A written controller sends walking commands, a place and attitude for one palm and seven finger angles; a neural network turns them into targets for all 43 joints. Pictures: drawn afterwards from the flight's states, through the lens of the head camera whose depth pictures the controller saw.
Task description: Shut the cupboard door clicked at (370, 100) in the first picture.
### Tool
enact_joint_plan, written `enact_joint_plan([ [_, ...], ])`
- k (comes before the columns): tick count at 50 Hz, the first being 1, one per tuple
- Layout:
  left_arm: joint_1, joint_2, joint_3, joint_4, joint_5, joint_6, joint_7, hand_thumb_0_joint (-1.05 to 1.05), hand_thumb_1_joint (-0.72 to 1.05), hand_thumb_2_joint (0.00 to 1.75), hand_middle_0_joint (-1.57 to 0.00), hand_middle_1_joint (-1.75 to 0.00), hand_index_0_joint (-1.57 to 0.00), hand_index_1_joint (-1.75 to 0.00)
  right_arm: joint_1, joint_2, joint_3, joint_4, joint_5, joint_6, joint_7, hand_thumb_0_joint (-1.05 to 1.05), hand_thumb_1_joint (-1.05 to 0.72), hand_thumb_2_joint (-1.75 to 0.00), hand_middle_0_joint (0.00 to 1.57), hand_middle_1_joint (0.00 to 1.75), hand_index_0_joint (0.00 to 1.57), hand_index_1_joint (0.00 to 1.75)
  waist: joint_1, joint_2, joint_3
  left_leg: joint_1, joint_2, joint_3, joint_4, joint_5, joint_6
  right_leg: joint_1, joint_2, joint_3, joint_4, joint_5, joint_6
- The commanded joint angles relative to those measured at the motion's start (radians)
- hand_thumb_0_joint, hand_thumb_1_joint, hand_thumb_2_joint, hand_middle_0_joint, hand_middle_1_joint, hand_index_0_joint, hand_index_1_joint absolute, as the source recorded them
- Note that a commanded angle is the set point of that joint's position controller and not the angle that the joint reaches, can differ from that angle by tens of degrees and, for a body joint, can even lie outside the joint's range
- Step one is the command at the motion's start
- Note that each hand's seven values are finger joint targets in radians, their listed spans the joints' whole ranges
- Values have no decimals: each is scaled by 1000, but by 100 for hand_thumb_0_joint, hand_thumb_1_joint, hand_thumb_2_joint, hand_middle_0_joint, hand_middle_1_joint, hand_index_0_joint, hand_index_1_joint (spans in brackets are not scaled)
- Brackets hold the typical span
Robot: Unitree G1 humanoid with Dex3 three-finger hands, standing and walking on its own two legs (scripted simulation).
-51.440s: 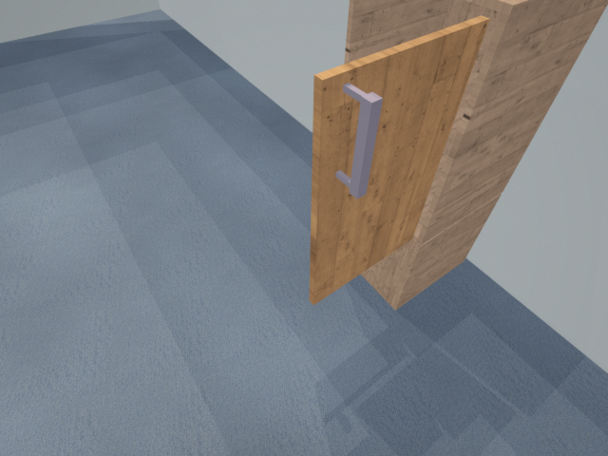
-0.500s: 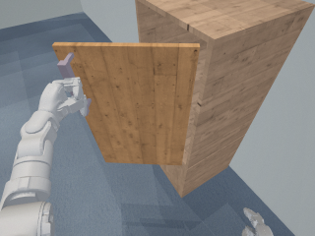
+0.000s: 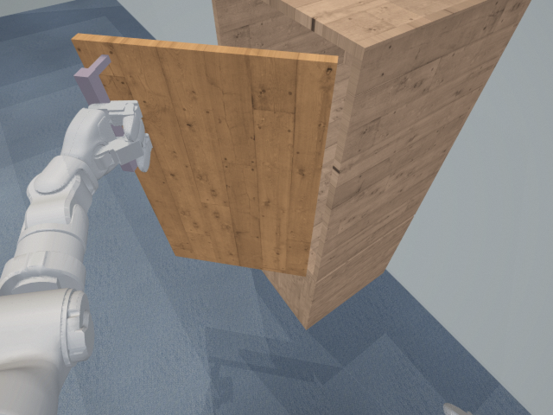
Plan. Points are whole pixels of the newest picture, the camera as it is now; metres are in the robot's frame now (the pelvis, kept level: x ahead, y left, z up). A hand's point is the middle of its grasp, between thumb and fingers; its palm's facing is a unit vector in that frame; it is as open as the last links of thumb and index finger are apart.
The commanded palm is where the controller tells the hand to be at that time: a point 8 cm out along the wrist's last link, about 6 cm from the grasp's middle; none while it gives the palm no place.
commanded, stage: push the door shut along its arc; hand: left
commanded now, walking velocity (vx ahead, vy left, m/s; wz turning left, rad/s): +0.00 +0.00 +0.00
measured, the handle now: (117, 117) +0.52 +0.23 +0.15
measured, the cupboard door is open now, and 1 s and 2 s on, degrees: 45 32 25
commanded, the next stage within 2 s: pull the fist back off the door in 1.00 s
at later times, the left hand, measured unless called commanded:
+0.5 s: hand (177, 116) +0.51 +0.14 +0.16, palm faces -0.34 -0.94 +0.00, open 3.1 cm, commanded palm +0.51 +0.20 +0.16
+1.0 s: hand (189, 106) +0.53 +0.12 +0.16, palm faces -0.40 -0.92 -0.03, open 3.4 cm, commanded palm +0.55 +0.16 +0.16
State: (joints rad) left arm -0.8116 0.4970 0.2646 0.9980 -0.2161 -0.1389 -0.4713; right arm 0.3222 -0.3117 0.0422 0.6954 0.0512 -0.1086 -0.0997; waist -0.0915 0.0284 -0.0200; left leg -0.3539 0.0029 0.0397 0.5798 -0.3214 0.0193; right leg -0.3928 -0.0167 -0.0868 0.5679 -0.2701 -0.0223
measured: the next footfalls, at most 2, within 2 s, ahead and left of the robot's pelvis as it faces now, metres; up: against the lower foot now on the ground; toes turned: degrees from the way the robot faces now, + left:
none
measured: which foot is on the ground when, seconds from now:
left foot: down 0.00-1.00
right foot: down 0.00-1.00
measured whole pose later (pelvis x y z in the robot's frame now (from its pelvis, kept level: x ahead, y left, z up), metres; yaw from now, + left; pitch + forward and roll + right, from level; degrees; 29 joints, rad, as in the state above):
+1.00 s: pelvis +0.01 +0.01 -0.02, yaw -1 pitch +15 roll -1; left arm -1.20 0.56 0.19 1.28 -0.16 -0.13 -0.54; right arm 0.37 -0.32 0.01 0.75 0.00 -0.07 -0.08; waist -0.18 0.02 -0.06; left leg -0.58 0.02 0.04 0.72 -0.39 0.03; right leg -0.61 -0.01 -0.08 0.67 -0.32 -0.01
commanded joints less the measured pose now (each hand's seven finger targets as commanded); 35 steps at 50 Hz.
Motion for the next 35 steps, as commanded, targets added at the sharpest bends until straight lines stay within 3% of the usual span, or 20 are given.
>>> enact_joint_plan([
  [1, -550, 241, 44, -159, -15, -81, -12, 0, 90, 90, -130, -150, -130, -150, 41, -160, -54, -98, 0, -40, -6, 0, -90, -90, 20, 30, 20, 30, -31, 2, -325, 108, -7, -64, -51, 242, 17, 88, 3, 65, -45, 259, -8],
  [2, -579, 249, 42, -166, -9, -90, -14, 0, 90, 90, -130, -150, -130, -150, 48, -161, -56, -91, -1, -39, -7, 0, -90, -90, 20, 30, 20, 30, -37, 21, -344, 122, -5, -67, -47, 260, 14, 82, 3, 62, -40, 271, -9],
  [4, -608, 208, 9, -159, -12, -92, -22, 0, 90, 90, -130, -150, -130, -150, 56, -160, -58, -88, -3, -37, -6, 0, -90, -90, 20, 30, 20, 30, -47, 51, -370, 159, -3, -73, -31, 310, 11, 50, 8, 57, -27, 297, -10],
  [6, -614, 216, 19, -119, -10, -91, -27, 0, 90, 90, -130, -150, -130, -150, 69, -163, -60, -82, -7, -35, -3, 0, -90, -90, 20, 30, 20, 30, -51, 29, -371, 150, -1, -73, -24, 300, 12, 36, 10, 57, -27, 285, -7],
  [8, -622, 283, 71, -69, -11, -87, -27, 0, 90, 90, -130, -150, -130, -150, 88, -174, -59, -76, -10, -24, -7, 0, -90, -90, 20, 30, 20, 30, -50, -30, -367, 96, -1, -72, -23, 288, 16, 59, 11, 57, -22, 287, -6],
  [9, -649, 281, 65, -71, -8, -89, -31, 0, 90, 90, -130, -150, -130, -150, 89, -175, -61, -76, -9, -24, -6, 0, -90, -90, 20, 30, 20, 30, -60, -35, -376, 89, -2, -71, -22, 280, 17, 61, 12, 60, -19, 294, -3],
  [11, -655, 275, 53, -57, 2, -92, -36, 0, 90, 90, -130, -150, -130, -150, 96, -176, -65, -75, -10, -20, -5, 0, -90, -90, 20, 30, 20, 30, -62, -28, -380, 87, 0, -69, -15, 296, 16, 49, 11, 59, -11, 307, -3],
  [14, -709, 248, 22, -59, 11, -99, -38, 0, 90, 90, -130, -150, -130, -150, 110, -174, -68, -65, -14, -15, -2, 0, -90, -90, 20, 30, 20, 30, -70, 61, -401, 143, 3, -78, 7, 355, 7, -13, 16, 54, 0, 312, -7],
  [20, -755, 262, 36, -11, 14, -89, -48, 0, 90, 90, -130, -150, -130, -150, 140, -181, -73, -53, -22, -3, 0, 0, -90, -90, 20, 30, 20, 30, -85, 22, -425, 130, 6, -83, 25, 370, 10, -30, 23, 52, 9, 323, -4],
  [22, -762, 312, 69, 17, 27, -85, -42, 0, 90, 90, -130, -150, -130, -150, 156, -187, -74, -49, -24, 3, -2, 0, -90, -90, 20, 30, 20, 30, -86, -11, -422, 85, 5, -79, 27, 346, 12, -11, 22, 55, 12, 324, -3],
  [23, -778, 301, 66, 8, 20, -89, -40, 0, 90, 90, -130, -150, -130, -150, 158, -185, -74, -50, -24, 7, -4, 0, -90, -90, 20, 30, 20, 30, -85, 18, -437, 105, 3, -73, 35, 385, 14, -15, 24, 51, 20, 351, -5],
  [24, -773, 330, 88, -4, 29, -90, -38, 0, 90, 90, -130, -150, -130, -150, 159, -186, -75, -54, -27, 8, 0, 0, -90, -90, 20, 30, 20, 30, -75, 39, -466, 121, 5, -78, 41, 402, 10, -12, 25, 55, 24, 361, -5],
  [25, -759, 356, 104, 15, 39, -90, -38, 0, 90, 90, -130, -150, -130, -150, 162, -187, -74, -56, -27, 10, 1, 0, -90, -90, 20, 30, 20, 30, -71, 37, -471, 106, 4, -75, 45, 391, 10, -3, 23, 59, 24, 361, -4],
  [26, -786, 351, 91, 17, 44, -93, -40, 0, 90, 90, -130, -150, -130, -150, 167, -186, -74, -54, -28, 12, 0, 0, -90, -90, 20, 30, 20, 30, -86, 19, -464, 91, 4, -71, 46, 380, 12, -2, 23, 59, 24, 365, -2],
  [30, -766, 378, 109, 4, 53, -103, -53, 0, 90, 90, -130, -150, -130, -150, 175, -189, -80, -59, -29, 22, 4, 0, -90, -90, 20, 30, 20, 30, -70, 54, -507, 118, 4, -69, 63, 433, 8, 0, 27, 58, 36, 403, -4],
  [32, -799, 344, 76, 17, 53, -95, -63, 0, 90, 90, -130, -150, -130, -150, 180, -187, -81, -52, -31, 25, 5, 0, -90, -90, 20, 30, 20, 30, -90, 48, -474, 102, 4, -66, 64, 403, 10, -23, 29, 57, 30, 388, -3],
  [33, -822, 287, 34, 18, 37, -93, -70, 0, 90, 90, -130, -150, -130, -150, 179, -185, -80, -51, -28, 28, 2, 0, -90, -90, 20, 30, 20, 30, -101, 55, -468, 115, 2, -61, 70, 430, 12, -36, 34, 51, 34, 403, -5],
  [35, -835, 296, 36, 17, 43, -83, -81, 0, 90, 90, -130, -150, -130, -150, 187, -192, -88, -40, -32, 27, 3, 0, -90, -90, 20, 30, 20, 30, -104, 58, -470, 134, 6, -68, 76, 434, 9, -65, 37, 50, 32, 394, -3],
])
